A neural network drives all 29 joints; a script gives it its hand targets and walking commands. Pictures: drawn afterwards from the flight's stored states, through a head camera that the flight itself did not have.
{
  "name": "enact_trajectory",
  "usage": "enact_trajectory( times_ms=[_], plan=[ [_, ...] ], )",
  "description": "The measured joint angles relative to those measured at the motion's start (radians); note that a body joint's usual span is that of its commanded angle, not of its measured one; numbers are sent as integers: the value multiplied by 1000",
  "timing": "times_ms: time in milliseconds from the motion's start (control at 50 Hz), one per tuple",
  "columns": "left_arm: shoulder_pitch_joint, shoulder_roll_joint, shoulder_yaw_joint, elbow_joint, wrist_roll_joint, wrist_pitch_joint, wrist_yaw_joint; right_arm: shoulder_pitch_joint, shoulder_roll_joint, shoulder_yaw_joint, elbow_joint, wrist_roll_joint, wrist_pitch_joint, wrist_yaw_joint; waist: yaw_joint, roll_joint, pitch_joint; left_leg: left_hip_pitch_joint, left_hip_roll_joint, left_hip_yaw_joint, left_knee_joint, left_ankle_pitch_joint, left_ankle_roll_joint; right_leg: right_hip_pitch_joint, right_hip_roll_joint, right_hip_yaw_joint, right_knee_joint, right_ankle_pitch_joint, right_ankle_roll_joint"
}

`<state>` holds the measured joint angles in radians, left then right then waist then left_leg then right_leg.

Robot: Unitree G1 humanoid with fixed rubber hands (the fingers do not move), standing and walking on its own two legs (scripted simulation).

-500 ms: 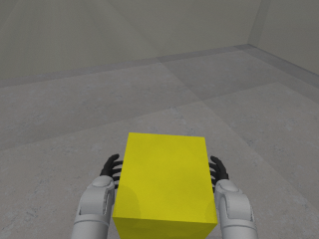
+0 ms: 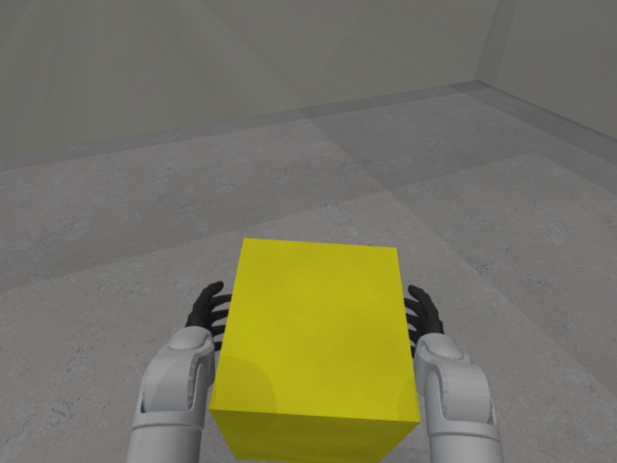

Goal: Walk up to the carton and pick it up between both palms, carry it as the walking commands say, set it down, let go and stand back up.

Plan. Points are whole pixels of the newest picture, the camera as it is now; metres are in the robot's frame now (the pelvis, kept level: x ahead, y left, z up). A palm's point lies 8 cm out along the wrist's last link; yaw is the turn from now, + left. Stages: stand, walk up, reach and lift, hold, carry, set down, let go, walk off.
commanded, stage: carry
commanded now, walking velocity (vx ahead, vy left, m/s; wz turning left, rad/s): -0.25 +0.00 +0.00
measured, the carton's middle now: (312, 358) +0.29 +0.00 +0.02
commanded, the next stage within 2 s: none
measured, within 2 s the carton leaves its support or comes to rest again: neither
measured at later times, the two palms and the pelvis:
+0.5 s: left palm out of the picture +0.11 +0.17 +0.09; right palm out of the picture +0.13 -0.11 +0.09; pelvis -0.14 +0.02 +0.00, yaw -1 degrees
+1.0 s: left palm out of the picture +0.01 +0.19 +0.09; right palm out of the picture +0.02 -0.10 +0.10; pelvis -0.25 +0.04 +0.01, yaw +0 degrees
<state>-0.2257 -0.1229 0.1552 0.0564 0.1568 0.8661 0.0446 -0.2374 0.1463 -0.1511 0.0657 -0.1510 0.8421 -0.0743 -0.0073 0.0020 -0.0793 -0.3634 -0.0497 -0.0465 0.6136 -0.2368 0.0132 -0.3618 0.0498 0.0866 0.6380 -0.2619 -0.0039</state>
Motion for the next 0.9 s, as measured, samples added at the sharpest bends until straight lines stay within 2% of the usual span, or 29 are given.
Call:
enact_trajectory(
  times_ms=[120,220,280,300,340,380,400,440,500,520,560,580,620,660,700,760,780,800,840,900],
  plan=[
    [25,-10,-25,-145,-35,125,32,26,-5,19,-156,46,136,-32,2,13,-12,-96,8,-2,46,24,-4,-88,7,-9,32,33,-2],
    [49,-13,-67,-249,-37,241,56,63,-11,24,-263,77,240,-46,-11,-19,2,-149,26,60,86,-90,10,-127,-25,-17,32,72,7],
    [55,-12,-73,-289,-30,298,59,63,-11,26,-285,86,285,-49,-14,-37,13,-154,19,88,59,-59,17,-142,-45,-7,27,92,25],
    [59,-11,-71,-302,-30,312,60,60,-10,31,-289,87,298,-50,-14,-34,11,-156,21,92,44,-30,25,-155,-46,-7,42,53,29],
    [60,-11,-60,-315,-33,332,59,49,-9,40,-290,80,319,-52,-6,7,12,-162,54,91,13,83,40,-210,-30,-57,196,-100,38],
    [51,-12,-51,-307,-35,344,58,46,-8,41,-286,73,330,-52,11,32,17,-153,79,90,-25,157,40,-238,-24,-105,389,-159,40],
    [48,-12,-51,-299,-36,349,58,47,-7,39,-286,70,337,-52,20,40,13,-150,86,89,-47,177,34,-227,-26,-128,428,-168,39],
    [45,-12,-52,-284,-39,355,58,43,-6,32,-286,62,358,-52,37,51,0,-145,96,87,-94,198,18,-149,-23,-169,363,-209,34],
    [35,-7,-48,-277,-45,366,59,19,-3,26,-279,49,382,-49,58,45,-26,-156,91,98,-143,171,-14,47,-3,-213,53,-271,15],
    [26,-9,-43,-270,-46,362,60,5,-1,19,-271,45,382,-48,66,52,-25,-170,96,102,-130,114,-25,65,7,-212,-22,-204,-12],
    [14,-15,-34,-252,-43,363,61,5,-1,13,-259,43,378,-45,65,34,-26,-216,78,100,4,-41,-41,47,-10,-210,-45,-66,-51],
    [16,-20,-30,-245,-41,366,61,15,-2,16,-257,42,379,-45,57,18,-35,-244,58,88,115,-72,-45,40,-27,-211,-54,-22,-65],
    [26,-18,-34,-235,-38,373,59,25,-5,21,-246,41,384,-45,39,4,-50,-264,37,75,305,-74,-45,39,-48,-206,-86,36,-74],
    [28,-17,-37,-231,-33,379,57,27,-6,21,-237,44,386,-45,20,7,-66,-226,40,79,362,-78,-40,36,-56,-200,-117,62,-69],
    [18,-18,-37,-231,-29,383,54,26,-6,16,-243,47,387,-47,4,9,-82,-148,44,88,288,-115,-31,21,-64,-196,-135,83,-63],
    [-10,-23,-32,-223,-21,381,51,16,-4,0,-253,50,384,-49,-14,8,-106,-2,49,103,42,-149,-6,-21,-70,-197,-140,109,-58],
    [-18,-25,-31,-221,-18,378,49,11,-3,-6,-254,51,381,-49,-19,14,-113,51,55,107,-58,-124,3,-37,-67,-203,-137,115,-55],
    [-23,-25,-29,-216,-15,372,48,10,-2,-9,-248,53,372,-49,-26,4,-115,64,49,109,-121,-36,7,-50,-75,-205,-132,120,-51],
    [-11,-22,-28,-217,-16,366,47,14,-2,-1,-238,53,362,-49,-25,-20,-103,61,36,117,-136,35,9,-49,-89,-199,-146,139,-37],
    [19,-17,-36,-241,-19,368,48,19,-3,14,-235,56,363,-47,-14,-27,-87,47,36,123,-113,27,12,-51,-89,-194,-155,151,-23]
  ],
)
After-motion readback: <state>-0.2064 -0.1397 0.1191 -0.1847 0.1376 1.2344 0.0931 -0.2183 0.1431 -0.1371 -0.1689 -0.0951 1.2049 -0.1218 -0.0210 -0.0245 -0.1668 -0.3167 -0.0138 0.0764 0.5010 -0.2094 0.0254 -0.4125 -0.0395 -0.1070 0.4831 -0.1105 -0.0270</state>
